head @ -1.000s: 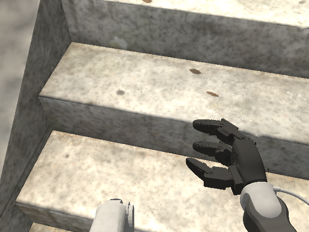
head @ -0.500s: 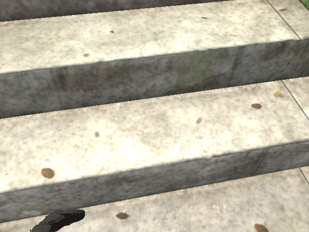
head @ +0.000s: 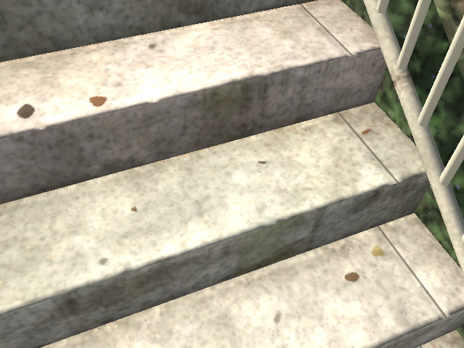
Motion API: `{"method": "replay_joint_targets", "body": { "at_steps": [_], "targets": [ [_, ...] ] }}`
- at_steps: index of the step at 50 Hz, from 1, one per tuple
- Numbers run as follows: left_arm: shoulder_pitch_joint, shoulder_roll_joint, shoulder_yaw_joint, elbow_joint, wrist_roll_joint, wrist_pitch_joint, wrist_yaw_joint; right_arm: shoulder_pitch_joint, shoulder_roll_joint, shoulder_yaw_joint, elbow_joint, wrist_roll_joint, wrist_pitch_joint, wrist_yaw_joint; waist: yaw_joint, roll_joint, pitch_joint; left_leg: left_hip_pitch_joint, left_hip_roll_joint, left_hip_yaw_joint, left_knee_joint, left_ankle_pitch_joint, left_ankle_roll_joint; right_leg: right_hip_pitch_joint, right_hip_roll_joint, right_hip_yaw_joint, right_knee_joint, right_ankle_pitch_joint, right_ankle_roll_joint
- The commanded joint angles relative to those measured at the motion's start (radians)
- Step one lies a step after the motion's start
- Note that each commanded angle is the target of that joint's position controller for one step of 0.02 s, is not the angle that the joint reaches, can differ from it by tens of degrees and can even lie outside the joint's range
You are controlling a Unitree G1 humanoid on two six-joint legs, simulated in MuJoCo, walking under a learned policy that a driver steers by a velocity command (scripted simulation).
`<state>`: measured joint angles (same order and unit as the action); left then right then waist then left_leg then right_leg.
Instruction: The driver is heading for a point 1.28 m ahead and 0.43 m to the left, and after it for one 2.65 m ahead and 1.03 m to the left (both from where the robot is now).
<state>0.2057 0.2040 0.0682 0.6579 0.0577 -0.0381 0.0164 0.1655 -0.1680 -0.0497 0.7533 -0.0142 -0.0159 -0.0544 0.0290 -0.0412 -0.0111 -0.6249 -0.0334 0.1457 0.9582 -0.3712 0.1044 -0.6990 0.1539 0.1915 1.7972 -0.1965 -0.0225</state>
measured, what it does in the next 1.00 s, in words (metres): climbs, turning left: right foot, then left foot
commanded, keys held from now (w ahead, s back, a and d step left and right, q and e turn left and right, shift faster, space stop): q+shift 0.68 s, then shift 0.26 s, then e+shift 0.02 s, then w+e+shift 0.04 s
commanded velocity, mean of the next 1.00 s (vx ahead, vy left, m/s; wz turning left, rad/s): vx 0.02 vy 0.00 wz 0.60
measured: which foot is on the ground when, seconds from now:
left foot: down 0.00-0.38, up 0.40-0.84, down 0.86-1.00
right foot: up 0.00-0.36, down 0.38-0.86, up 0.88-1.00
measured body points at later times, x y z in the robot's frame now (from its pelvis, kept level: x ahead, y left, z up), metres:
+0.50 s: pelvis +0.06 -0.03 +0.05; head +0.08 -0.04 +0.50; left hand +0.15 +0.25 -0.03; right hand +0.27 -0.25 -0.07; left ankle +0.00 +0.06 -0.56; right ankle +0.12 -0.10 -0.67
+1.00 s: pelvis +0.06 +0.00 +0.05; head +0.06 +0.02 +0.50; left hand -0.02 +0.26 -0.08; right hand +0.34 -0.07 -0.03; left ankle +0.03 +0.08 -0.67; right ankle +0.10 -0.13 -0.59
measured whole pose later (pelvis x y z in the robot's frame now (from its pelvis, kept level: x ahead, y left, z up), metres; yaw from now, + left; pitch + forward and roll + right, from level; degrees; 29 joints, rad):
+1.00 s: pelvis +0.06 +0.00 +0.05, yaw +38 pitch +0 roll +0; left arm 0.28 0.22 0.06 0.73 0.03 0.03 0.03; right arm 0.20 -0.15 -0.03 0.58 -0.03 0.01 -0.04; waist 0.01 -0.04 0.00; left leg -0.33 -0.02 0.08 0.63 -0.31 0.07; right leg -0.49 -0.09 -0.06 1.22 -0.42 0.06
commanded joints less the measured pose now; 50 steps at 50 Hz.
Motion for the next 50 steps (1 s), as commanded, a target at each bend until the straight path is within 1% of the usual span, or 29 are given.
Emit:
{"method": "replay_joint_targets", "body": {
  "at_steps": [1,3,6,9,10,12,14,16,18,19,20,21,22,23,26,27,31,34,35,37,39,42,43,44,45,46,48,49,50],
  "targets": [
    [0.136,-0.059,-0.039,-0.03,-0.011,0.012,0.01,0.017,0.021,0.005,0.027,-0.009,-0.066,0.014,0.065,-0.011,0.057,0.067,0.158,-0.36,-0.443,0.156,0.107,-0.181,-0.058,-0.026,0.032,0.026,-0.013],
    [0.109,-0.058,-0.044,-0.039,0.004,0.007,0.007,0.072,-0.023,-0.012,0.061,0.0,-0.074,0.017,0.073,0.047,-0.002,0.181,0.119,-0.31,-0.425,0.336,0.129,-0.231,-0.124,-0.137,-0.061,0.052,0.001],
    [-0.036,-0.062,-0.053,-0.107,0.016,0.015,0.007,0.102,-0.073,-0.036,0.034,0.001,-0.055,-0.011,0.033,0.093,-0.071,0.254,0.105,-0.376,-0.383,0.401,0.144,-0.275,-0.163,-0.151,-0.19,0.173,0.036],
    [-0.107,-0.049,-0.061,-0.162,-0.014,0.029,-0.001,0.103,-0.153,-0.075,-0.039,-0.013,-0.01,-0.044,-0.018,0.14,-0.125,0.329,0.146,-0.504,-0.483,0.232,0.156,-0.22,-0.185,-0.177,-0.457,0.037,0.074],
    [-0.102,-0.039,-0.06,-0.14,-0.026,0.035,-0.001,0.127,-0.15,-0.082,-0.057,-0.02,0.005,-0.051,-0.051,0.115,-0.134,0.328,0.136,-0.507,-0.523,0.119,0.127,-0.161,-0.166,-0.224,-0.555,-0.034,0.074],
    [-0.09,-0.039,-0.056,-0.124,-0.044,0.042,0.014,0.087,-0.155,-0.09,-0.095,-0.047,0.018,-0.048,-0.059,0.189,-0.159,0.298,0.155,-0.56,-0.543,0.066,0.112,-0.012,-0.144,-0.203,-0.625,-0.055,0.034],
    [-0.087,-0.024,-0.046,-0.119,-0.045,0.043,0.025,0.077,-0.156,-0.097,-0.111,-0.043,0.021,-0.03,-0.068,0.194,-0.099,0.261,0.144,-0.56,-0.542,0.082,0.114,0.071,-0.121,-0.203,-0.753,-0.129,0.014],
    [-0.044,-0.024,-0.044,-0.116,-0.068,0.036,0.037,0.081,-0.149,-0.099,-0.113,-0.042,0.024,-0.016,-0.067,0.206,-0.062,0.234,0.129,-0.579,-0.513,0.152,0.107,0.19,-0.081,-0.217,-0.953,-0.257,0.01],
    [0.038,-0.03,-0.042,-0.093,-0.091,0.023,0.053,0.075,-0.143,-0.099,-0.112,-0.024,0.038,-0.009,-0.026,0.193,-0.036,0.182,0.079,-0.578,-0.464,0.11,0.069,0.377,-0.056,-0.24,-1.253,-0.163,0.028],
    [0.04,0.011,-0.03,-0.089,-0.077,0.013,0.062,0.089,-0.116,-0.098,-0.109,-0.013,0.04,-0.004,-0.022,0.1,-0.024,0.096,0.022,-0.539,-0.325,-0.084,0.029,0.47,-0.145,-0.113,-1.367,-0.126,0.02],
    [0.061,0.115,-0.012,-0.102,-0.053,0.011,0.072,0.1,-0.04,-0.08,-0.138,0.017,0.036,-0.003,-0.028,-0.177,-0.052,-0.125,-0.098,-0.299,0.005,-0.211,-0.049,0.608,-0.441,0.175,-1.431,0.061,-0.06],
    [0.025,0.116,-0.001,-0.145,-0.026,0.014,0.079,0.119,-0.113,-0.091,-0.143,-0.012,0.027,-0.009,-0.019,-0.26,-0.147,-0.159,-0.082,-0.185,0.351,-0.285,-0.098,0.55,-0.61,0.364,-1.49,0.268,-0.18],
    [-0.028,0.039,-0.024,-0.169,-0.024,0.016,0.083,0.123,-0.149,-0.097,-0.108,-0.025,0.02,-0.006,-0.043,-0.104,-0.137,-0.147,-0.022,-0.204,0.533,-0.19,-0.13,0.516,-0.575,0.324,-1.488,0.201,-0.203],
    [-0.059,0.003,-0.037,-0.175,-0.019,0.011,0.086,0.086,-0.152,-0.097,-0.103,-0.034,0.028,0.001,-0.054,-0.015,-0.072,-0.148,0.004,-0.217,0.598,-0.098,-0.149,0.44,-0.5,0.177,-1.474,0.046,-0.194],
    [-0.087,0.028,-0.035,-0.164,-0.024,0.004,0.09,0.06,-0.132,-0.085,-0.108,-0.039,0.066,0.035,-0.071,0.031,-0.011,-0.188,0.013,-0.197,0.707,0.084,-0.169,0.425,-0.372,-0.057,-1.408,0.058,-0.173],
    [-0.052,0.06,-0.023,-0.132,-0.016,0.007,0.088,0.032,-0.103,-0.066,-0.152,-0.029,0.07,0.041,-0.082,-0.004,0.04,-0.228,0.018,-0.203,0.588,0.108,-0.18,0.426,-0.353,-0.086,-1.39,-0.01,-0.187],
    [0.039,0.092,-0.007,-0.117,-0.018,-0.001,0.086,-0.033,-0.121,-0.057,-0.194,-0.036,0.08,0.042,-0.022,-0.094,-0.001,-0.269,0.038,-0.155,0.476,0.066,-0.21,0.578,-0.431,-0.114,-1.399,0.025,-0.225],
    [0.06,0.12,0.003,-0.117,-0.005,0.0,0.082,-0.101,-0.118,-0.047,-0.241,-0.034,0.078,0.048,0.007,-0.121,-0.018,-0.281,0.086,-0.149,0.355,0.012,-0.202,0.644,-0.49,-0.117,-1.418,-0.028,-0.242],
    [0.048,0.096,-0.004,-0.115,-0.003,0.004,0.071,-0.075,-0.114,-0.043,-0.207,-0.028,0.08,0.045,0.021,-0.103,-0.038,-0.182,0.072,-0.084,0.293,-0.024,-0.187,0.596,-0.461,-0.196,-1.41,-0.013,-0.229],
    [-0.011,0.12,0.002,-0.13,0.005,-0.007,0.065,-0.062,-0.1,-0.042,-0.221,-0.016,0.077,0.047,-0.009,-0.115,-0.087,0.029,0.105,-0.106,0.162,-0.037,-0.139,0.499,-0.475,-0.251,-1.382,0.088,-0.198],
    [-0.002,0.139,0.01,-0.117,0.003,-0.004,0.055,-0.055,-0.099,-0.038,-0.226,-0.006,0.076,0.046,0.002,-0.11,-0.076,0.134,0.075,-0.046,-0.007,-0.097,-0.108,0.469,-0.484,-0.27,-1.363,0.038,-0.174],
    [0.036,0.165,0.022,-0.058,-0.019,0.029,0.039,0.039,-0.089,-0.03,-0.203,0.001,0.05,0.043,-0.03,-0.087,-0.071,0.323,0.018,0.02,-0.377,0.022,-0.076,0.467,-0.469,-0.301,-1.264,0.118,-0.116],
    [0.092,0.143,0.02,-0.025,-0.019,0.035,0.027,0.077,-0.123,-0.039,-0.188,-0.015,0.026,0.048,-0.045,0.041,-0.073,0.449,0.037,-0.077,-0.469,0.133,-0.076,0.384,-0.418,-0.367,-1.092,0.079,-0.068],
    [0.073,0.063,-0.003,-0.044,-0.024,0.039,0.015,0.13,-0.178,-0.046,-0.204,-0.025,0.001,0.047,-0.074,0.237,-0.085,0.609,0.261,-0.387,-0.538,0.42,-0.046,0.136,-0.351,-0.407,-0.854,-0.253,0.001],
    [-0.007,0.047,-0.013,-0.102,-0.043,0.047,0.024,0.155,-0.234,-0.059,-0.228,-0.007,0.006,0.015,-0.136,0.439,-0.182,0.554,0.428,-0.599,-0.612,0.566,0.139,0.071,-0.245,-0.289,-0.707,-0.387,0.062],
    [-0.024,0.072,-0.003,-0.08,-0.038,0.051,0.026,0.124,-0.182,-0.046,-0.253,-0.002,0.012,0.008,-0.125,0.301,-0.158,0.497,0.411,-0.572,-0.644,0.466,0.198,0.092,-0.254,-0.223,-0.554,-0.323,0.095],
    [-0.007,0.048,-0.003,-0.028,-0.032,0.05,0.014,-0.021,-0.088,-0.002,-0.28,-0.024,0.015,0.001,-0.046,0.198,-0.065,0.368,0.319,-0.399,-0.646,0.333,0.169,0.128,-0.265,-0.184,-0.484,-0.198,0.113],
    [0.04,0.054,0.003,-0.005,-0.018,0.056,0.008,0.013,-0.076,0.002,-0.254,-0.022,0.011,-0.002,-0.035,0.179,-0.083,0.369,0.277,-0.357,-0.676,0.15,0.154,0.155,-0.252,-0.202,-0.465,-0.195,0.106],
    [0.106,0.077,0.013,0.027,-0.012,0.06,-0.003,0.087,-0.109,-0.01,-0.207,-0.021,0.009,0.005,-0.034,0.182,-0.081,0.42,0.24,-0.345,-0.71,-0.055,0.142,0.118,-0.213,-0.235,-0.441,-0.213,0.085]
  ]
}}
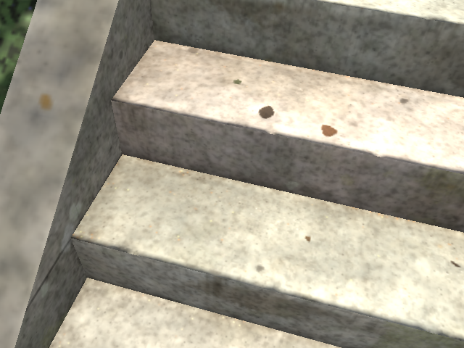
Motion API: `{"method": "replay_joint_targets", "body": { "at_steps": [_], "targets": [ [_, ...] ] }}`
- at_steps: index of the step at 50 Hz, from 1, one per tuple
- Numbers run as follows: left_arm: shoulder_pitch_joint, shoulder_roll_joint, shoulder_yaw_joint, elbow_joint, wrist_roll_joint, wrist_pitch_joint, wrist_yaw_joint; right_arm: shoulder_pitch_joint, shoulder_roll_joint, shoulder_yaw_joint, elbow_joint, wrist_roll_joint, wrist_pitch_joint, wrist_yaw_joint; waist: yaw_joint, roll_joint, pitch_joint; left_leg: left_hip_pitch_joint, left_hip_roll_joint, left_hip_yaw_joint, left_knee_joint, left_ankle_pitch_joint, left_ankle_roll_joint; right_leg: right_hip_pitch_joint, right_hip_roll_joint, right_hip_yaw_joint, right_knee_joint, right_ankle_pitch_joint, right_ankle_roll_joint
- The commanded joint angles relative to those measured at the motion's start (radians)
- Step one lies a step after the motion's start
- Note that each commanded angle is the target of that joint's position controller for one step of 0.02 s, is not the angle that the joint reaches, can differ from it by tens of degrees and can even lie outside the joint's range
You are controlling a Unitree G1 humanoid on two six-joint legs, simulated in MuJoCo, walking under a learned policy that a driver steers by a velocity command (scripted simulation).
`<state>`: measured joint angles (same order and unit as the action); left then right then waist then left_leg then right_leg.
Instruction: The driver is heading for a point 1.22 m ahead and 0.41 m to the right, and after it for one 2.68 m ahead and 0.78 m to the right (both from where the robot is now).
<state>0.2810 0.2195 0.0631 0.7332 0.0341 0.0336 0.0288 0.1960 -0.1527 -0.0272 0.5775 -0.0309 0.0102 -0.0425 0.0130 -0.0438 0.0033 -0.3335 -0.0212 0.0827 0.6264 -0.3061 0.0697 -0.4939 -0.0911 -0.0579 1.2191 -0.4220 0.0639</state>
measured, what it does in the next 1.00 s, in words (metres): climbs, turning right: right foot 0.18 m higher, then left foot 0.18 m higher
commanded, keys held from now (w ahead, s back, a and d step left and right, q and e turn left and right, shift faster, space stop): w+e+shift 0.58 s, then w+shift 0.12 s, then w+q+shift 0.30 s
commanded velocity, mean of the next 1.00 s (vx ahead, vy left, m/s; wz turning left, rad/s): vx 0.80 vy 0.00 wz -0.40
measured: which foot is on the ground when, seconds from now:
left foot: down 0.00-0.52, up 0.54-0.94, down 0.96-1.00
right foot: up 0.00-0.50, down 0.52-0.96, up 0.98-1.00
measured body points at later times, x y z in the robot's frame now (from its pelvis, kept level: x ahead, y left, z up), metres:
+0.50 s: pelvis +0.16 -0.13 +0.02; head +0.17 -0.14 +0.47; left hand +0.47 -0.01 -0.02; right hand +0.06 -0.36 -0.12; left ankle +0.03 +0.09 -0.71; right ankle +0.25 -0.25 -0.53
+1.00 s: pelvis +0.47 -0.38 +0.27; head +0.47 -0.41 +0.72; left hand +0.60 -0.15 +0.16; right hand +0.55 -0.63 +0.17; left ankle +0.52 -0.39 -0.36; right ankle +0.31 -0.32 -0.35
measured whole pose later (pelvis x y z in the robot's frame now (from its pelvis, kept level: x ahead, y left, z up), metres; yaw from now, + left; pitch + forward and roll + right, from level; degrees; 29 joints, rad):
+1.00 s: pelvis +0.47 -0.38 +0.27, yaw -25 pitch +3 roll +5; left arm 0.45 0.20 0.06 0.91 -0.05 -0.14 0.04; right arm 0.08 -0.12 0.04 0.69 0.05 -0.02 -0.02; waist -0.09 -0.01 -0.04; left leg -0.69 -0.16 0.28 1.10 -0.56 0.24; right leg -0.31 0.06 -0.06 1.14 0.27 -0.01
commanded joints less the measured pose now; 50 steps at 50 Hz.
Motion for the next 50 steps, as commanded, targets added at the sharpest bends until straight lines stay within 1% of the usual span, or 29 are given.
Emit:
{"method": "replay_joint_targets", "body": {
  "at_steps": [1,3,4,6,9,15,18,20,21,22,23,24,25,26,27,28,30,33,36,40,41,42,43,44,46,47,48,49,50],
  "targets": [
    [0.016,0.089,0.031,-0.047,0.006,-0.014,-0.023,0.103,-0.152,-0.043,-0.008,-0.006,-0.025,-0.005,-0.041,0.177,-0.061,0.165,0.246,-0.327,-0.409,-0.252,0.182,-0.172,0.061,0.016,0.225,0.016,-0.027],
    [-0.058,0.078,0.039,-0.073,0.001,-0.028,-0.03,0.169,-0.188,-0.057,0.025,-0.016,-0.059,-0.004,-0.068,0.117,0.021,0.242,0.31,-0.395,-0.454,-0.435,0.176,-0.398,0.094,0.097,0.36,0.059,-0.064],
    [-0.129,0.022,0.023,-0.109,0.004,-0.039,-0.033,0.196,-0.22,-0.074,0.053,-0.028,-0.072,-0.008,-0.064,0.104,0.058,0.273,0.34,-0.4,-0.453,-0.418,0.175,-0.516,0.09,0.14,0.44,0.081,-0.081],
    [-0.133,0.016,0.02,-0.107,-0.002,-0.054,-0.043,0.211,-0.189,-0.072,0.089,-0.026,-0.108,-0.003,-0.043,0.063,0.044,0.339,0.368,-0.353,-0.454,-0.407,0.151,-0.621,0.081,0.163,0.465,0.122,-0.091],
    [-0.157,-0.013,0.016,-0.117,-0.002,-0.048,-0.036,0.215,-0.141,-0.06,0.164,-0.017,-0.149,0.006,-0.031,0.123,-0.007,0.304,0.426,-0.258,-0.455,-0.378,0.139,-0.736,0.1,0.132,0.836,0.167,-0.12],
    [-0.326,-0.05,-0.01,-0.234,-0.025,-0.011,-0.003,0.251,-0.176,-0.06,0.305,-0.031,-0.187,0.04,0.006,0.133,0.109,0.343,0.502,-0.101,-0.542,-0.359,0.081,-1.092,0.072,0.19,1.17,-0.008,-0.189],
    [-0.411,-0.038,-0.023,-0.3,-0.034,0.007,-0.004,0.202,-0.188,-0.053,0.334,-0.026,-0.183,0.044,0.062,0.072,0.166,0.173,0.423,0.09,-0.636,-0.343,0.025,-0.979,0.038,0.104,0.909,-0.004,-0.21],
    [-0.453,-0.029,-0.025,-0.334,-0.017,0.032,-0.015,0.226,-0.209,-0.053,0.355,-0.023,-0.179,0.031,0.045,0.106,0.164,0.146,0.386,0.173,-0.713,-0.267,0.043,-0.882,0.029,0.015,0.808,0.038,-0.231],
    [-0.465,-0.061,-0.06,-0.352,-0.048,0.04,-0.033,0.196,-0.236,-0.046,0.366,0.015,-0.171,0.029,0.065,0.184,0.167,0.079,0.354,0.274,-0.855,-0.023,0.06,-0.677,-0.031,-0.077,0.466,0.004,-0.283],
    [-0.435,-0.049,-0.063,-0.331,-0.044,0.036,-0.043,0.18,-0.219,-0.038,0.34,0.036,-0.161,0.022,0.053,0.129,0.122,0.031,0.293,0.328,-0.834,0.167,0.07,-0.412,0.004,-0.131,0.261,0.009,-0.308],
    [-0.239,-0.008,-0.036,-0.262,-0.031,0.036,-0.049,0.16,-0.276,-0.042,0.296,0.066,-0.145,0.003,0.102,0.152,-0.036,0.071,0.297,0.334,-0.638,0.966,0.118,-0.116,0.12,-0.238,0.273,-0.113,-0.278],
    [0.004,0.04,-0.007,-0.213,-0.045,0.031,-0.041,0.123,-0.391,-0.069,0.257,0.065,-0.129,0.006,0.214,0.222,-0.206,0.185,0.362,0.292,-0.338,1.61,0.128,0.067,0.177,-0.229,0.286,-0.172,-0.267],
    [0.194,0.105,0.017,-0.156,-0.036,0.011,-0.032,0.072,-0.407,-0.077,0.218,0.086,-0.114,0.036,0.268,0.259,-0.362,0.268,0.382,0.24,-0.005,1.825,0.134,0.222,0.256,-0.137,0.172,-0.253,-0.287],
    [0.206,0.156,0.047,-0.146,-0.035,-0.006,-0.041,0.053,-0.379,-0.079,0.189,0.082,-0.112,0.066,0.268,0.265,-0.357,0.253,0.348,0.186,0.317,1.555,0.088,0.237,0.292,0.043,-0.191,-0.271,-0.297],
    [0.081,0.269,0.078,-0.115,-0.057,-0.001,-0.035,-0.036,-0.223,-0.059,0.068,0.043,-0.134,0.117,0.145,-0.157,-0.259,-0.225,0.106,0.093,0.669,0.378,-0.024,0.323,0.108,0.697,-0.738,-0.493,-0.336],
    [-0.074,0.314,0.097,-0.172,-0.077,0.013,-0.016,-0.123,-0.151,-0.044,-0.043,-0.035,-0.147,0.135,0.098,-0.163,-0.25,-0.45,0.008,-0.18,1.061,0.219,-0.056,0.297,0.039,1.141,-1.022,-0.812,-0.286],
    [-0.079,0.177,0.053,-0.087,-0.031,-0.022,-0.001,-0.071,-0.038,-0.005,-0.082,-0.081,-0.167,0.131,-0.004,-0.088,-0.124,-0.594,0.049,-0.22,1.406,0.335,-0.015,0.144,0.051,1.015,-0.948,-0.6,-0.204],
    [0.035,0.056,0.025,0.052,0.018,-0.104,-0.022,-0.109,0.103,0.063,-0.106,-0.078,-0.137,0.078,-0.068,0.024,0.004,-0.768,0.079,-0.216,1.601,0.335,0.04,0.047,0.101,0.635,-0.781,-0.144,-0.165],
    [0.128,0.044,0.008,0.134,-0.009,-0.153,-0.06,-0.222,0.092,0.079,-0.089,-0.03,-0.104,0.038,-0.032,0.118,0.075,-0.986,0.093,-0.08,1.611,0.21,0.027,0.104,0.061,0.461,-0.83,0.121,-0.127],
    [0.265,0.006,-0.02,0.264,-0.004,-0.174,-0.062,-0.454,0.181,0.124,-0.168,0.021,-0.091,0.017,0.01,0.027,0.102,-1.143,0.009,0.011,1.627,-0.004,0.102,0.169,0.026,0.226,-0.995,0.392,-0.054],
    [0.288,-0.003,-0.026,0.294,-0.034,-0.162,-0.038,-0.533,0.175,0.13,-0.191,0.037,-0.082,0.016,0.017,0.034,0.101,-1.021,-0.001,0.046,1.446,0.004,0.114,0.119,0.008,0.179,-1.118,0.505,-0.052],
    [0.268,0.006,-0.031,0.273,-0.06,-0.151,-0.021,-0.531,0.1,0.122,-0.18,0.053,-0.07,0.023,0.016,0.067,0.083,-0.785,-0.038,0.178,1.16,-0.006,0.094,0.036,0.031,0.097,-1.241,0.746,-0.056],
    [0.249,0.001,-0.041,0.243,-0.079,-0.152,0.007,-0.367,0.059,0.102,-0.081,0.056,-0.055,0.024,-0.034,0.067,-0.072,-0.454,-0.079,0.258,1.119,0.028,0.11,0.039,0.048,-0.017,-1.168,1.327,-0.056],
    [0.213,0.105,-0.019,0.215,-0.089,-0.167,0.037,-0.23,0.01,0.089,-0.051,0.06,-0.048,0.014,-0.121,-0.001,-0.197,-0.22,-0.107,0.281,0.996,0.002,0.097,0.087,0.001,-0.05,-1.064,1.89,-0.071],
    [0.109,0.287,0.034,0.159,-0.134,-0.21,0.069,0.053,-0.106,0.032,0.047,0.099,0.003,-0.014,-0.292,-0.057,-0.385,0.013,-0.113,0.248,0.766,0.022,0.096,0.297,-0.132,0.002,-0.783,2.388,-0.108],
    [-0.049,0.337,0.07,0.09,-0.141,-0.228,0.06,0.229,-0.199,-0.002,0.113,0.082,0.014,-0.016,-0.381,-0.029,-0.4,0.07,-0.133,0.192,0.598,-0.058,0.112,0.369,-0.154,0.013,-0.547,2.563,-0.045],
    [-0.146,0.319,0.082,0.03,-0.144,-0.24,0.035,0.359,-0.282,-0.046,0.142,0.091,0.004,0.0,-0.458,0.058,-0.401,0.133,-0.097,0.038,0.256,0.008,0.212,0.378,-0.07,0.0,0.022,2.238,-0.04],
    [-0.34,0.193,0.063,-0.083,-0.109,-0.228,0.008,0.35,-0.275,-0.074,0.235,0.114,-0.021,0.024,-0.463,0.307,-0.289,0.256,-0.088,-0.165,-0.082,0.15,0.31,0.021,0.189,-0.044,0.599,0.869,-0.018],
    [-0.211,-0.046,-0.012,-0.2,0.041,-0.247,-0.016,0.142,-0.124,-0.041,0.241,0.05,-0.05,0.03,-0.143,0.272,-0.19,0.339,0.046,-0.597,-0.004,0.724,0.38,-0.465,0.264,0.178,1.054,0.283,-0.005]
  ]
}}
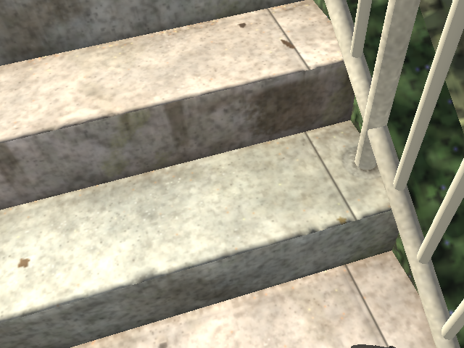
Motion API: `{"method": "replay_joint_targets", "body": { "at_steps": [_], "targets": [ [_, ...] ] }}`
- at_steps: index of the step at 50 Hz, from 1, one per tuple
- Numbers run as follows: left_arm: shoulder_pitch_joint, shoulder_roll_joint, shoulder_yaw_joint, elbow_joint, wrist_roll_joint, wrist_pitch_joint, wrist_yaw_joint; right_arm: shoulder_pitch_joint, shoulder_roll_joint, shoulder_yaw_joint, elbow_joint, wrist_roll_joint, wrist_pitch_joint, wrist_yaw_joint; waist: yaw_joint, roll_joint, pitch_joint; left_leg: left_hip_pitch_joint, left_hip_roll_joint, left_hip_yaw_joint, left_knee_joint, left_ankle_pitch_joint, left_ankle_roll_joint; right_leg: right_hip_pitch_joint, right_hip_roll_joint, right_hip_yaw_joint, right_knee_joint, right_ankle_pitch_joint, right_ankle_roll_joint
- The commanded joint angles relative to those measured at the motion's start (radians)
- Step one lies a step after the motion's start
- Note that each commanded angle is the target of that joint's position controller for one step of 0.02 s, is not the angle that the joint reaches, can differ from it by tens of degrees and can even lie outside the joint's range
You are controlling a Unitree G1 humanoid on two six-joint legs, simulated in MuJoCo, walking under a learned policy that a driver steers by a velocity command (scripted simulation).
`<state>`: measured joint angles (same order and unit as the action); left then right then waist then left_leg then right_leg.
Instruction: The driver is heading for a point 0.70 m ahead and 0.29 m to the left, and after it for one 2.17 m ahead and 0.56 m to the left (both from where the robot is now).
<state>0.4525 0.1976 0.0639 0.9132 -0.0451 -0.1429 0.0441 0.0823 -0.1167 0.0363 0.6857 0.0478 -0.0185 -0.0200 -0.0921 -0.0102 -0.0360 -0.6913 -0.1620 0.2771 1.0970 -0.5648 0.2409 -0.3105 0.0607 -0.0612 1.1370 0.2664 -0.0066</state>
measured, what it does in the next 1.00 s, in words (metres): climbs, turning left: right foot 0.18 m higher, then left foot 0.19 m higher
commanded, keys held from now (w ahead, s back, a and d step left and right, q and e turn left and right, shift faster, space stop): w+q+shift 0.78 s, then e+shift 0.22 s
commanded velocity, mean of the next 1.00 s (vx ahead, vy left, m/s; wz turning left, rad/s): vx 0.92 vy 0.00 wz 0.73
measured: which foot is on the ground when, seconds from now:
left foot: down 0.00-0.26, up 0.28-0.66, down 0.68-1.00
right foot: up 0.00-0.26, down 0.28-0.68, up 0.70-1.00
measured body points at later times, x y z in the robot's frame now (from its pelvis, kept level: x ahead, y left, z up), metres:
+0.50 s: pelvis +0.40 -0.03 +0.27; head +0.39 -0.04 +0.72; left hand +0.33 +0.25 +0.15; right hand +0.71 -0.17 +0.24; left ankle +0.36 +0.08 -0.14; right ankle +0.39 -0.17 -0.44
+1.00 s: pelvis +0.73 +0.14 +0.50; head +0.76 +0.16 +0.95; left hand +0.93 +0.42 +0.57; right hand +0.85 -0.09 +0.36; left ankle +0.61 +0.12 -0.25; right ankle +0.91 +0.17 +0.05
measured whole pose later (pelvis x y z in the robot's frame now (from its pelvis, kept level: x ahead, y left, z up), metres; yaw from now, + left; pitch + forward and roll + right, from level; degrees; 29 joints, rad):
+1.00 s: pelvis +0.73 +0.14 +0.50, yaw +40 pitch +3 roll -2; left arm -0.24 -0.04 -0.12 0.33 0.04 -0.08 0.05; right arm 0.46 -0.22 -0.03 0.98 0.01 -0.08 -0.01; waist -0.02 0.04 0.03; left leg -0.01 -0.08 -0.09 0.23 -0.13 0.12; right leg -1.38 0.00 -0.10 1.90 -0.40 -0.11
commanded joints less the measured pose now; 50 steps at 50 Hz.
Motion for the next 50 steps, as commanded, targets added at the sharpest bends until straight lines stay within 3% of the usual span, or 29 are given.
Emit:
{"method": "replay_joint_targets", "body": {
  "at_steps": [1,3,4,6,9,11,12,13,14,15,16,19,21,24,26,29,30,31,32,33,34,35,36,37,39,42,47,49,50],
  "targets": [
    [-0.346,-0.101,-0.039,-0.44,0.129,-0.054,-0.056,0.188,-0.087,-0.086,0.103,-0.063,-0.015,-0.019,0.048,0.088,-0.262,0.736,0.32,-1.143,-0.676,0.352,0.261,-0.837,0.097,0.272,1.373,-0.429,-0.014],
    [-0.429,-0.181,-0.104,-0.51,0.165,-0.015,-0.057,0.238,-0.039,-0.08,0.183,-0.077,-0.055,-0.026,0.166,-0.187,0.086,0.407,0.33,-1.056,-0.827,0.026,0.148,-1.025,-0.023,0.3,1.424,-0.446,-0.128],
    [-0.436,-0.201,-0.127,-0.519,0.159,0.007,-0.03,0.217,-0.106,-0.089,0.208,-0.079,-0.073,-0.019,0.185,-0.203,0.193,0.328,0.313,-0.878,-0.827,0.144,0.084,-1.097,-0.069,0.237,1.398,-0.513,-0.129],
    [-0.591,-0.159,-0.144,-0.586,0.105,0.04,-0.006,0.166,-0.085,-0.064,0.221,-0.081,-0.111,0.004,0.208,-0.272,0.342,-0.059,0.177,-0.602,-0.917,0.216,-0.021,-0.909,-0.129,0.104,0.994,-0.619,-0.098],
    [-0.769,-0.152,-0.169,-0.701,0.106,0.049,0.038,0.373,-0.193,-0.092,0.28,-0.043,-0.137,0.015,0.108,-0.095,0.19,0.068,0.164,-0.617,-0.943,0.514,0.027,-0.881,-0.2,0.09,0.831,-0.868,-0.096],
    [-0.711,-0.13,-0.182,-0.681,0.077,0.022,0.026,0.37,-0.264,-0.133,0.221,-0.037,-0.093,-0.014,0.126,-0.135,-0.071,-0.113,0.128,-0.492,-1.077,0.959,0.048,-0.045,-0.12,-0.046,0.168,-0.759,-0.108],
    [-0.488,-0.069,-0.122,-0.586,0.037,0.022,0.033,0.416,-0.304,-0.148,0.19,-0.029,-0.112,-0.005,0.186,-0.046,-0.307,0.008,0.153,-0.54,-0.839,1.645,0.05,0.282,-0.013,-0.075,0.185,-0.799,-0.084],
    [-0.203,0.032,-0.064,-0.508,0.039,0.045,0.047,0.28,-0.443,-0.205,0.126,-0.039,-0.124,0.016,0.361,0.052,-0.494,0.17,0.222,-0.561,-0.492,2.04,0.011,0.39,-0.047,0.031,0.063,-0.864,-0.104],
    [0.013,0.192,0.003,-0.422,0.056,0.048,0.049,0.132,-0.445,-0.222,0.071,-0.044,-0.147,0.038,0.466,-0.024,-0.638,0.287,0.154,-0.512,-0.111,1.983,-0.047,0.41,-0.139,0.201,-0.151,-0.995,-0.119],
    [0.025,0.272,0.023,-0.363,0.076,0.07,0.043,0.042,-0.253,-0.181,0.012,-0.042,-0.174,0.08,0.425,-0.402,-0.582,0.03,-0.02,-0.467,0.288,0.847,-0.105,0.45,-0.34,0.735,-0.571,-1.023,-0.236],
    [-0.224,0.223,0.025,-0.399,0.072,0.073,0.049,0.071,-0.158,-0.171,-0.056,-0.089,-0.179,0.092,0.283,-0.385,-0.46,-0.2,-0.01,-0.505,0.832,0.572,-0.129,0.344,-0.457,1.057,-0.759,-0.99,-0.287],
    [-0.316,0.012,-0.011,-0.181,0.052,0.012,-0.005,0.04,-0.013,-0.112,-0.132,-0.134,-0.086,0.065,0.073,0.029,-0.055,-0.462,0.116,-0.4,1.128,0.541,-0.068,0.126,-0.383,0.547,-0.678,-0.893,-0.167],
    [-0.235,-0.085,-0.031,-0.057,0.072,-0.008,-0.038,0.086,0.021,-0.078,-0.137,-0.099,-0.026,0.057,0.003,0.056,0.065,-0.568,0.14,-0.415,1.252,0.407,-0.075,0.088,-0.359,0.272,-0.71,-0.561,-0.091],
    [-0.283,-0.058,-0.042,-0.006,0.084,-0.024,-0.061,-0.06,-0.02,-0.069,-0.183,-0.05,0.017,0.04,-0.048,-0.02,0.193,-0.523,0.154,-0.4,0.992,0.274,-0.083,-0.101,-0.313,-0.075,-0.901,-0.376,0.0],
    [-0.19,0.039,-0.024,0.038,0.109,-0.024,-0.047,-0.233,-0.02,-0.067,-0.25,-0.079,0.04,0.013,-0.012,-0.034,0.198,-0.657,0.118,-0.308,1.206,0.167,-0.065,0.037,-0.349,-0.137,-0.987,-0.094,-0.037],
    [-0.051,0.089,-0.016,0.084,0.079,0.007,-0.037,-0.355,-0.027,-0.037,-0.345,-0.092,0.048,-0.001,-0.021,0.029,0.165,-0.538,0.155,-0.157,0.712,0.081,-0.06,0.113,-0.276,-0.267,-1.127,0.052,-0.042],
    [-0.122,0.169,-0.01,0.028,0.033,0.019,-0.016,-0.234,-0.058,-0.021,-0.307,-0.073,0.052,0.03,-0.081,0.012,0.049,-0.139,0.14,-0.068,0.385,0.162,-0.06,0.011,-0.23,-0.359,-1.152,0.316,-0.075],
    [-0.161,0.252,0.006,-0.091,-0.018,0.032,0.018,-0.056,-0.171,-0.062,-0.195,-0.077,0.057,0.048,-0.087,0.016,-0.17,0.264,-0.006,-0.001,0.361,0.224,-0.114,-0.013,-0.225,-0.295,-1.001,0.963,-0.133],
    [-0.17,0.398,0.038,-0.144,-0.005,0.026,0.021,0.117,-0.196,-0.084,-0.16,-0.054,0.066,0.041,-0.157,-0.031,-0.325,0.392,-0.013,-0.037,0.356,0.223,-0.11,0.114,-0.298,-0.256,-0.754,1.357,-0.14],
    [-0.298,0.478,0.077,-0.192,-0.01,0.008,-0.026,0.374,-0.245,-0.101,-0.153,-0.077,0.068,0.018,-0.264,-0.184,-0.473,0.486,0.01,-0.156,0.275,0.135,-0.096,0.267,-0.368,-0.167,-0.497,1.632,-0.167],
    [-0.246,0.407,0.079,-0.194,-0.014,-0.001,-0.055,0.363,-0.328,-0.135,-0.158,-0.068,0.066,0.028,-0.2,-0.193,-0.489,0.496,-0.057,-0.236,0.016,-0.026,-0.065,0.332,-0.376,-0.11,-0.201,1.455,-0.163],
    [-0.212,0.238,0.057,-0.212,0.023,-0.007,-0.089,0.122,-0.352,-0.169,-0.196,-0.036,0.042,0.046,-0.085,0.008,-0.336,0.456,-0.027,-0.494,-0.313,0.08,0.048,0.103,-0.198,-0.043,0.2,0.285,-0.082],
    [-0.373,0.134,0.024,-0.384,0.068,-0.007,-0.128,0.034,-0.436,-0.199,-0.185,-0.053,0.061,0.021,-0.051,0.325,-0.312,0.587,0.178,-1.157,-0.704,-0.098,0.214,-0.465,0.077,0.043,0.835,-0.321,-0.015],
    [-0.454,0.041,-0.005,-0.467,0.133,-0.008,-0.119,0.064,-0.402,-0.193,-0.174,-0.051,0.051,0.006,-0.027,0.156,-0.29,0.582,0.21,-1.273,-0.777,-0.258,0.204,-0.65,0.045,0.179,1.181,-0.373,-0.038],
    [-0.551,-0.132,-0.091,-0.573,0.155,0.0,-0.083,0.242,-0.334,-0.169,-0.008,-0.08,0.01,-0.011,0.027,-0.021,-0.061,0.471,0.186,-1.165,-0.77,0.159,0.125,-0.885,0.005,0.188,1.356,-0.501,-0.045],
    [-0.368,-0.088,-0.102,-0.511,0.131,0.027,-0.019,0.219,-0.196,-0.112,0.076,-0.086,-0.057,-0.008,0.141,-0.118,0.027,0.371,0.227,-0.809,-0.693,0.681,0.013,-0.934,-0.041,0.12,1.345,-0.579,-0.041],
    [-0.773,-0.172,-0.156,-0.673,0.089,0.07,0.04,0.4,-0.15,-0.07,0.268,-0.045,-0.103,0.009,0.1,-0.03,0.176,0.292,0.239,-0.496,-0.993,0.772,-0.096,-1.0,-0.095,-0.004,0.972,-0.848,-0.112],
    [-0.574,-0.099,-0.138,-0.593,0.085,0.08,0.008,0.198,-0.205,-0.077,0.181,-0.011,-0.079,-0.011,0.218,-0.089,-0.065,0.071,0.195,-0.268,-1.082,1.337,-0.094,-0.202,-0.052,-0.107,0.505,-0.594,-0.124],
    [-0.405,-0.068,-0.118,-0.511,0.058,0.08,0.01,0.162,-0.317,-0.113,0.141,0.002,-0.103,0.001,0.256,0.013,-0.221,0.1,0.248,-0.274,-0.988,1.779,-0.088,0.082,0.007,-0.148,0.457,-0.473,-0.112]
  ]
}}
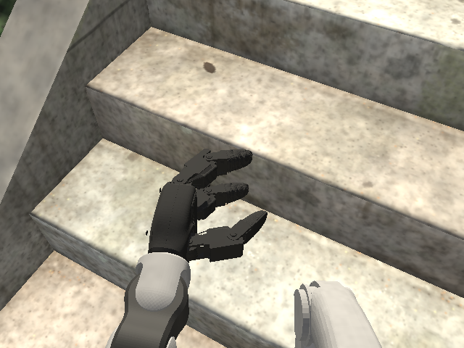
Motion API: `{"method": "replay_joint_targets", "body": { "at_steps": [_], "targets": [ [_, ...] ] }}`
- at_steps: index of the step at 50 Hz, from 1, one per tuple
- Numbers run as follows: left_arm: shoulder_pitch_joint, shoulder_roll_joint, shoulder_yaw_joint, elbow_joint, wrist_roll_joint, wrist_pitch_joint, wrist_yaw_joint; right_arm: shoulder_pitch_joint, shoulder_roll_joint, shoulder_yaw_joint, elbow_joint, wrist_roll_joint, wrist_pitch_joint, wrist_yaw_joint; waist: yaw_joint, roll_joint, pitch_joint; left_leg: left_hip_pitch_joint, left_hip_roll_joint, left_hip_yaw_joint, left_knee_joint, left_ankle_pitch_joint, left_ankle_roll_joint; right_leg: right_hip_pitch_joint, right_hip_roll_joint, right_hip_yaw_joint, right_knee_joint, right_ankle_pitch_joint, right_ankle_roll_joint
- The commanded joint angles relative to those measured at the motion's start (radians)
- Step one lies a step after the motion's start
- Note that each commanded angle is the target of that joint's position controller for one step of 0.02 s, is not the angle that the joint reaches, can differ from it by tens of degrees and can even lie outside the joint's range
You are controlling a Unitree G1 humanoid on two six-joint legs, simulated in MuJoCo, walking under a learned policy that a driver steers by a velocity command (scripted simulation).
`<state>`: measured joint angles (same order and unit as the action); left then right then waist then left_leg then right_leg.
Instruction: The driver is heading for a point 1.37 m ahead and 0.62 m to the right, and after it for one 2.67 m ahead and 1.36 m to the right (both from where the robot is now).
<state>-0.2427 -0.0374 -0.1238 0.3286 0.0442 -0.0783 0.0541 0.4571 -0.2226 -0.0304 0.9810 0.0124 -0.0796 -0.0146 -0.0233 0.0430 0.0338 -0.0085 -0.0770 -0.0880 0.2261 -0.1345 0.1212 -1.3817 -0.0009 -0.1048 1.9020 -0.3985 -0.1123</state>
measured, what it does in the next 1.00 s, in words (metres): climbs, turning right: right foot 0.19 m higher, then left foot 0.19 m higher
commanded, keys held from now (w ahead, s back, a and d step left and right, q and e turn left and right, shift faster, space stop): e+shift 0.68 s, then shift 0.32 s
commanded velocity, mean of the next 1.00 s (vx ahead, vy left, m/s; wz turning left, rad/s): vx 0.10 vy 0.00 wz -0.66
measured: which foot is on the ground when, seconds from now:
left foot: down 0.00-0.06, up 0.08-0.56, down 0.58-1.00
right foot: up 0.00-0.06, down 0.08-0.60, up 0.62-0.94, down 0.96-1.00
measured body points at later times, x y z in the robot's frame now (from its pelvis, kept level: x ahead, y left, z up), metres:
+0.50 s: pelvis +0.23 -0.05 +0.17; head +0.27 -0.11 +0.61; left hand +0.25 +0.22 +0.06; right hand +0.48 -0.26 +0.13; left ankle +0.39 +0.01 -0.32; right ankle +0.17 -0.07 -0.57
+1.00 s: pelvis +0.28 -0.14 +0.27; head +0.29 -0.17 +0.72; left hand +0.58 -0.13 +0.20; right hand +0.22 -0.42 +0.16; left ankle +0.43 -0.03 -0.39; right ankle +0.15 -0.23 -0.36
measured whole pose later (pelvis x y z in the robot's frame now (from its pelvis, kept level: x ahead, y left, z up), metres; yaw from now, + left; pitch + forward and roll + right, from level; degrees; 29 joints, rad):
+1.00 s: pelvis +0.28 -0.14 +0.27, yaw -41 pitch +2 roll +1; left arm 0.08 0.15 0.00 0.51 0.03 0.07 0.03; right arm 0.19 -0.19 -0.04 0.66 -0.07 -0.01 -0.11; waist -0.03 0.02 0.02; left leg -0.63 0.15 0.02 1.07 -0.47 -0.06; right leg -0.60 -0.06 0.08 1.30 -0.45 0.04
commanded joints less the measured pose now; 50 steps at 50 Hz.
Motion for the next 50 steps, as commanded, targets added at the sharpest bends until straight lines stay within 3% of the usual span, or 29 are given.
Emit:
{"method": "replay_joint_targets", "body": {
  "at_steps": [1,2,3,4,5,6,7,9,12,13,16,20,22,24,26,27,28,29,30,31,32,34,36,37,41,45,48,49,50],
  "targets": [
    [0.443,0.207,0.094,0.142,-0.055,0.044,0.018,-0.227,-0.325,-0.084,-0.17,0.049,-0.063,-0.006,0.229,0.092,-0.387,-0.343,0.218,0.103,0.015,1.641,0.003,1.158,0.063,-0.079,-0.423,0.159,0.007],
    [0.528,0.265,0.123,0.207,-0.079,0.067,0.024,-0.233,-0.339,-0.101,-0.169,0.058,-0.078,-0.003,0.261,0.078,-0.436,-0.191,0.24,0.1,0.189,1.774,0.004,1.161,0.088,-0.107,-0.59,0.154,0.03],
    [0.596,0.305,0.141,0.245,-0.069,0.061,0.025,-0.285,-0.309,-0.108,-0.208,0.059,-0.077,0.014,0.314,-0.044,-0.439,-0.107,0.191,0.125,0.553,1.71,-0.049,1.214,0.115,-0.056,-0.937,0.225,0.006],
    [0.615,0.354,0.177,0.296,-0.065,0.064,0.004,-0.33,-0.246,-0.109,-0.251,0.031,-0.073,0.021,0.335,-0.212,-0.365,-0.197,0.011,0.123,1.134,0.521,-0.123,1.242,0.065,0.185,-1.386,0.38,-0.092],
    [0.507,0.351,0.189,0.325,-0.076,0.069,-0.015,-0.212,-0.036,-0.049,-0.351,-0.065,-0.089,0.031,0.095,-0.33,-0.259,-0.733,-0.118,0.012,1.721,-0.225,-0.171,1.42,-0.098,0.554,-1.208,1.523,-0.181],
    [0.437,0.335,0.183,0.298,-0.082,0.064,-0.007,-0.044,0.044,-0.026,-0.365,-0.08,-0.064,0.04,-0.012,-0.11,-0.373,-0.807,-0.066,-0.089,1.803,-0.12,-0.155,1.412,-0.183,0.736,-1.286,1.538,-0.181],
    [0.367,0.314,0.187,0.289,-0.049,0.06,0.001,-0.082,0.021,-0.019,-0.391,-0.081,-0.031,0.043,-0.056,-0.012,-0.292,-0.906,-0.06,-0.023,1.857,-0.09,-0.148,1.253,-0.209,0.875,-1.393,0.867,-0.219],
    [0.429,0.255,0.186,0.381,-0.042,0.035,-0.012,-0.242,0.055,0.016,-0.451,-0.118,-0.008,0.014,-0.039,0.096,-0.057,-1.056,-0.024,-0.017,1.919,-0.095,-0.105,1.126,-0.078,0.652,-1.381,0.68,-0.151],
    [0.546,0.294,0.196,0.472,-0.049,0.024,-0.016,-0.318,0.042,0.032,-0.483,-0.106,0.022,-0.016,-0.016,0.053,-0.01,-1.11,0.041,0.027,1.807,-0.138,-0.099,1.034,0.002,0.416,-1.404,0.826,-0.089],
    [0.568,0.302,0.197,0.468,-0.03,0.014,-0.022,-0.376,0.037,0.043,-0.517,-0.11,0.016,-0.013,-0.009,0.045,-0.039,-1.067,0.059,0.058,1.663,-0.149,-0.101,1.022,0.021,0.41,-1.415,0.89,-0.054],
    [0.7,0.366,0.209,0.505,-0.008,0.005,0.002,-0.508,0.078,0.06,-0.559,-0.09,0.031,-0.03,0.051,-0.03,-0.115,-1.168,0.03,0.137,1.697,-0.174,-0.103,1.162,0.014,0.464,-1.397,1.055,-0.028],
    [0.767,0.377,0.218,0.511,-0.001,0.039,0.008,-0.665,0.153,0.105,-0.633,-0.096,0.056,-0.02,0.094,-0.075,-0.146,-1.381,0.017,0.073,1.754,-0.203,-0.104,1.328,0.005,0.621,-1.442,0.758,-0.006],
    [0.784,0.358,0.217,0.505,-0.004,0.052,0.005,-0.71,0.151,0.104,-0.649,-0.086,0.072,-0.022,0.106,-0.071,-0.12,-1.394,0.012,0.084,1.694,-0.194,-0.116,1.341,-0.009,0.67,-1.471,0.734,-0.01],
    [0.825,0.398,0.234,0.494,-0.019,0.063,0.022,-0.804,0.154,0.107,-0.685,-0.059,0.082,-0.034,0.151,-0.106,-0.085,-1.295,0.002,0.134,1.486,-0.344,-0.123,1.404,-0.076,0.715,-1.617,1.063,-0.024],
    [0.899,0.405,0.247,0.516,-0.029,0.074,0.033,-0.742,0.139,0.105,-0.674,-0.042,0.077,-0.016,0.143,-0.154,-0.128,-1.218,0.015,0.14,1.329,-0.354,-0.07,1.535,-0.077,0.638,-1.6,1.183,0.005],
    [0.77,0.412,0.254,0.46,-0.033,0.066,0.025,-0.569,0.116,0.08,-0.585,-0.021,0.073,-0.021,0.062,-0.23,-0.213,-0.93,-0.018,0.183,1.226,-0.411,-0.03,1.476,-0.053,0.444,-1.483,1.721,0.036],
    [0.682,0.404,0.259,0.409,-0.056,0.041,0.021,-0.475,0.069,0.06,-0.56,-0.002,0.066,-0.019,0.005,-0.213,-0.316,-0.584,-0.087,0.204,0.976,-0.366,-0.011,1.336,-0.008,0.46,-1.461,2.001,0.089],
    [0.645,0.441,0.274,0.386,-0.064,0.015,0.013,-0.379,0.028,0.023,-0.527,0.014,0.071,-0.029,-0.056,-0.26,-0.407,-0.343,-0.094,0.145,0.866,-0.372,0.003,1.268,-0.029,0.511,-1.391,1.974,0.098],
    [0.532,0.482,0.287,0.342,-0.074,-0.007,-0.014,-0.221,-0.067,-0.014,-0.491,-0.004,0.066,-0.044,-0.174,-0.106,-0.491,-0.057,0.066,-0.133,0.738,-0.28,0.106,1.051,0.007,0.47,-1.093,1.579,0.125],
    [0.437,0.434,0.283,0.253,-0.07,0.003,-0.035,-0.256,-0.138,-0.034,-0.497,-0.045,0.089,-0.064,-0.188,0.376,-0.585,-0.038,0.433,-0.7,0.364,-0.016,0.362,0.825,0.281,0.32,-0.497,0.126,0.2],
    [0.425,0.425,0.273,0.239,0.015,0.0,-0.048,-0.375,-0.05,-0.018,-0.547,-0.044,0.109,-0.086,-0.122,0.353,-0.526,-0.164,0.444,-0.881,0.247,0.079,0.411,0.691,0.228,0.283,-0.05,-0.08,0.19],
    [0.46,0.317,0.234,0.229,0.046,0.061,-0.03,-0.507,0.091,0.01,-0.483,-0.029,0.088,-0.106,0.057,0.046,-0.149,-0.504,0.373,-0.584,0.343,-0.474,0.236,0.58,0.094,0.305,-0.006,0.045,0.124],
    [0.582,0.266,0.197,0.255,0.052,0.117,-0.026,-0.498,0.123,0.02,-0.425,-0.039,0.061,-0.1,0.156,-0.14,-0.026,-0.693,0.293,-0.315,0.427,-0.477,0.139,0.65,0.052,0.272,-0.064,0.105,0.118],
    [0.6,0.246,0.189,0.265,0.042,0.135,-0.018,-0.498,0.121,0.022,-0.414,-0.048,0.043,-0.093,0.163,-0.119,0.001,-0.76,0.272,-0.215,0.445,-0.421,0.137,0.673,0.059,0.231,-0.04,0.141,0.128],
    [0.443,0.236,0.164,0.191,-0.01,0.134,-0.007,-0.412,0.017,0.005,-0.357,-0.062,0.005,-0.066,0.111,-0.008,-0.008,-0.68,0.284,-0.117,0.437,-0.329,0.142,0.567,0.051,0.237,-0.072,0.291,0.129],
    [0.383,0.289,0.167,0.137,0.0,0.145,-0.012,-0.442,-0.051,-0.021,-0.404,-0.065,0.012,-0.07,0.11,0.067,-0.103,-0.56,0.309,-0.157,0.5,-0.342,0.101,0.583,-0.022,0.3,-0.327,0.286,0.148],
    [0.374,0.288,0.151,0.097,-0.009,0.15,-0.021,-0.423,-0.09,-0.04,-0.448,-0.094,0.047,-0.101,0.078,0.142,-0.161,-0.459,0.332,-0.143,0.542,-0.116,0.039,0.729,-0.116,0.224,-0.834,0.136,0.134],
    [0.418,0.274,0.144,0.119,-0.014,0.141,-0.024,-0.381,-0.081,-0.044,-0.456,-0.088,0.068,-0.106,0.058,0.13,-0.187,-0.415,0.307,-0.093,0.615,-0.009,-0.004,0.809,-0.105,0.18,-0.977,0.142,0.124],
    [0.448,0.268,0.135,0.144,-0.024,0.115,-0.025,-0.314,-0.063,-0.043,-0.452,-0.083,0.095,-0.103,0.04,-0.029,-0.206,-0.322,0.201,0.058,0.804,0.102,-0.078,0.875,-0.051,0.108,-1.193,0.188,0.133]
  ]
}}
Keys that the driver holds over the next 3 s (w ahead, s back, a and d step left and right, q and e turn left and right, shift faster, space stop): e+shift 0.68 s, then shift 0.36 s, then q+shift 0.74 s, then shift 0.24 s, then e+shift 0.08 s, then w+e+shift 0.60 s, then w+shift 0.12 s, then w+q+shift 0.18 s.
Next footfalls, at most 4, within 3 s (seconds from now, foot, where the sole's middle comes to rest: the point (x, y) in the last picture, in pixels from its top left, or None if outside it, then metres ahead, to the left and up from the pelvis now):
0.08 right None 0.21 -0.07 -0.61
0.58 left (265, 290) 0.47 -0.05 -0.43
0.96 right None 0.16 -0.25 -0.46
1.24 left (327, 330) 0.38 -0.16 -0.43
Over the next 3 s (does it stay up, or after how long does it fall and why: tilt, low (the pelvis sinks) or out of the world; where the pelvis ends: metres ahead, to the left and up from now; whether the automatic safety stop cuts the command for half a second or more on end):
stays up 0.62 -0.51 0.53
